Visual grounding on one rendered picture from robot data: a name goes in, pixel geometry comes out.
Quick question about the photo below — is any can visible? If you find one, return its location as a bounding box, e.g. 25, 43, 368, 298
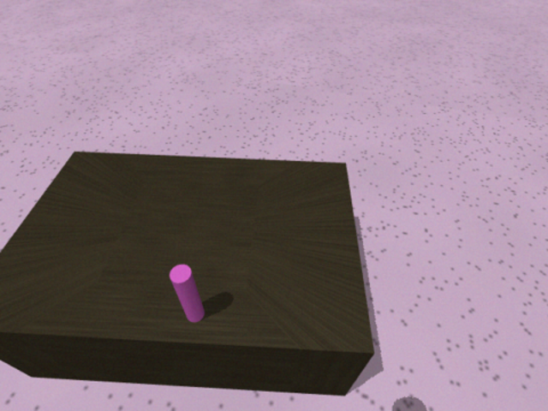
170, 265, 205, 323

